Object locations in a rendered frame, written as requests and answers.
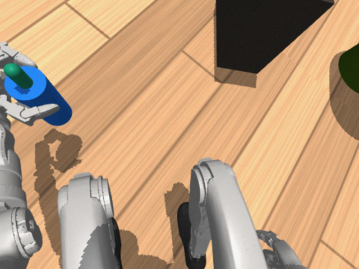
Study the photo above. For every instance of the left robot hand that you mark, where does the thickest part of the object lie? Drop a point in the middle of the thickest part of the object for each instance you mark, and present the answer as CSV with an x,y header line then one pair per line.
x,y
18,111

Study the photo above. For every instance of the left robot arm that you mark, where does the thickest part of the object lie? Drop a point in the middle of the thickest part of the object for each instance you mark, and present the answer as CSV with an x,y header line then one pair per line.
x,y
20,236

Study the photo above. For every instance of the right robot foot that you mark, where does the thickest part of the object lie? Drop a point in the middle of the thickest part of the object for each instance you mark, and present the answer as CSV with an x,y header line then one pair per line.
x,y
184,227

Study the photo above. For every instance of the left robot foot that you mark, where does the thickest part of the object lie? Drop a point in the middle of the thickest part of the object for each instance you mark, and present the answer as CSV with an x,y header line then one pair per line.
x,y
118,245

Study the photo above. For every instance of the right robot hand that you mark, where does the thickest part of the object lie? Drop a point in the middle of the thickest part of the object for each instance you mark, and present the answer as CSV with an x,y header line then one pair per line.
x,y
282,256

